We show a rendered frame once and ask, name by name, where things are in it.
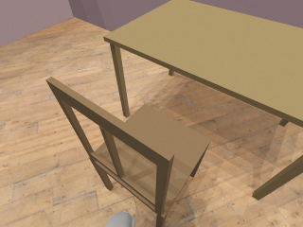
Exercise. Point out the left robot thigh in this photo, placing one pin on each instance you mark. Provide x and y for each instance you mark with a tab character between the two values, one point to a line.
120	219

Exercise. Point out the chair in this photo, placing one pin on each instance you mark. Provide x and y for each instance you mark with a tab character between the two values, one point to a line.
151	154

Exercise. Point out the table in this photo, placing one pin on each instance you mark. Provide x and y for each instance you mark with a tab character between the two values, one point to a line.
254	60

